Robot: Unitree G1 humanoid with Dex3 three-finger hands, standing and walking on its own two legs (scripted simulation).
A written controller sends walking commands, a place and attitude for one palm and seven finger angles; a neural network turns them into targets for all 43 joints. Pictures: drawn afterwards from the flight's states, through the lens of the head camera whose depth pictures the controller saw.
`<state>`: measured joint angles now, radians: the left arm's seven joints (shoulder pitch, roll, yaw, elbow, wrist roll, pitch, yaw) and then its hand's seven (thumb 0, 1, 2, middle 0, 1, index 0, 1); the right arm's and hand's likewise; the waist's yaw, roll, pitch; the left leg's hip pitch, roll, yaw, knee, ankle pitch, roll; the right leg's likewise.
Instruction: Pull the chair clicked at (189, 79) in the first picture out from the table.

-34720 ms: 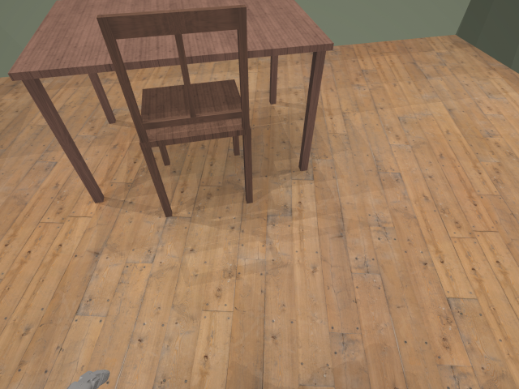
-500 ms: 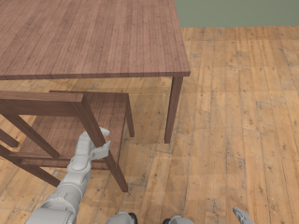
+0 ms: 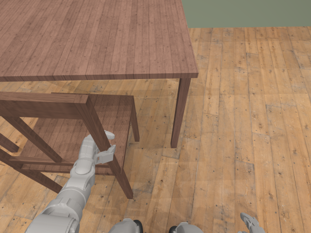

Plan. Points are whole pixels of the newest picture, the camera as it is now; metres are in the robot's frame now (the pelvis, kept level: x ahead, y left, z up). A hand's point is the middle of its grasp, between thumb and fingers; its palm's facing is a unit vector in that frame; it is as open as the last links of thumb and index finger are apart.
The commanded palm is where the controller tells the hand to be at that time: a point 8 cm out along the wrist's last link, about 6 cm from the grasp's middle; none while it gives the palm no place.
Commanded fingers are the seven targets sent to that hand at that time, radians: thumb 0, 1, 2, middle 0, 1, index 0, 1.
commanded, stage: step backward, pulling the chair out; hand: left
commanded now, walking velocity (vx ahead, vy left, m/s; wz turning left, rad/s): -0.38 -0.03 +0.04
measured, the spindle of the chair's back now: (38, 141) +0.37 +0.37 -0.05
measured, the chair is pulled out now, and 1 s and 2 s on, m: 0.14 0.15 0.15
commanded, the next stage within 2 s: stop walking, hand still on the chair in 0.22 s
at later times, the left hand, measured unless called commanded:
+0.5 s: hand (108, 154) +0.34 +0.15 -0.06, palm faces +0.04 -0.98 -0.19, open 6.0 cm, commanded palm +0.32 +0.20 -0.03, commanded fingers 0.00 0.90 0.90 -0.50 -1.45 -0.50 -1.45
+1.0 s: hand (107, 153) +0.34 +0.15 -0.05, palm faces +0.06 -0.98 -0.17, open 6.3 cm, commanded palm +0.32 +0.20 -0.03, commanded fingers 0.00 0.90 0.90 -0.50 -1.45 -0.50 -1.45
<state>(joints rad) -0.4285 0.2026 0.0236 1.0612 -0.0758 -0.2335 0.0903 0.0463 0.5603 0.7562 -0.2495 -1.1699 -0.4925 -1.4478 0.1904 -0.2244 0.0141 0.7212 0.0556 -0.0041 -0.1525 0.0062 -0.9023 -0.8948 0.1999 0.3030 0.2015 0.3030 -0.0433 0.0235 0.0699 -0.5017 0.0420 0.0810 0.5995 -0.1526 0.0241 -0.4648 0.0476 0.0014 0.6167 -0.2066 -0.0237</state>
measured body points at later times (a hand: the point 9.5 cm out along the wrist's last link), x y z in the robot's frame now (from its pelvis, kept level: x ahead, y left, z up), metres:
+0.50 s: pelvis +0.01 +0.00 +0.01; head +0.06 +0.01 +0.45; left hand +0.33 +0.20 -0.04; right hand +0.12 -0.26 -0.10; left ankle +0.10 +0.11 -0.72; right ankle +0.07 -0.10 -0.72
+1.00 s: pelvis +0.09 +0.00 +0.02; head +0.08 -0.01 +0.47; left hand +0.33 +0.21 -0.04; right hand +0.25 -0.24 -0.08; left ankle +0.10 +0.11 -0.72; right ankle +0.07 -0.10 -0.72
